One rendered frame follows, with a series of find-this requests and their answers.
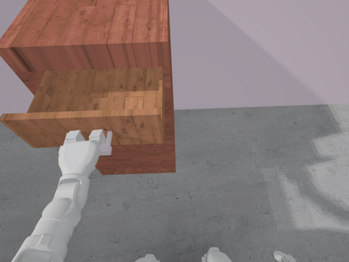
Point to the handle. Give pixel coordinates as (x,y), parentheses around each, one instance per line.
(105,148)

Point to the right robot hand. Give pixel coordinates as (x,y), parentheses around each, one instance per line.
(282,257)

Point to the robot shin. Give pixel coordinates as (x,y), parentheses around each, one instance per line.
(213,249)
(150,255)

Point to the robot left forearm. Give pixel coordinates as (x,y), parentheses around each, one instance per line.
(48,242)

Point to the drawer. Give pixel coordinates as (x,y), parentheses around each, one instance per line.
(129,102)

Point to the cabinet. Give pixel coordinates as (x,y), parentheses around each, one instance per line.
(53,35)

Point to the left robot hand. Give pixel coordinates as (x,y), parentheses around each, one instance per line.
(78,156)

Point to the right robot shin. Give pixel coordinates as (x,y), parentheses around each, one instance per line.
(213,249)

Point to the left robot shin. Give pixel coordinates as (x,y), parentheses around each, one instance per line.
(150,255)

